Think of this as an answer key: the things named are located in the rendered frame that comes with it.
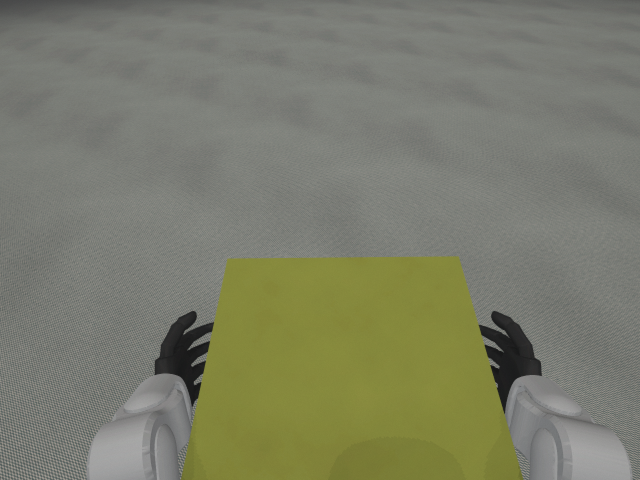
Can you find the robot right forearm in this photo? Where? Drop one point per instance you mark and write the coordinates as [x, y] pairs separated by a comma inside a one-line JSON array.
[[558, 437]]

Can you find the left robot hand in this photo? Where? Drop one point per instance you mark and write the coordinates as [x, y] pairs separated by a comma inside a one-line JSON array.
[[175, 358]]

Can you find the robot left forearm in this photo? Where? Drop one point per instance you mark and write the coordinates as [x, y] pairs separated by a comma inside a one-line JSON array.
[[146, 434]]

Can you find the carton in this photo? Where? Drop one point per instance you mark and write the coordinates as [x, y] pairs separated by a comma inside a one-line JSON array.
[[348, 368]]

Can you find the right robot hand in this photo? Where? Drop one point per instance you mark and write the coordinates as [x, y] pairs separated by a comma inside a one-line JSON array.
[[517, 358]]

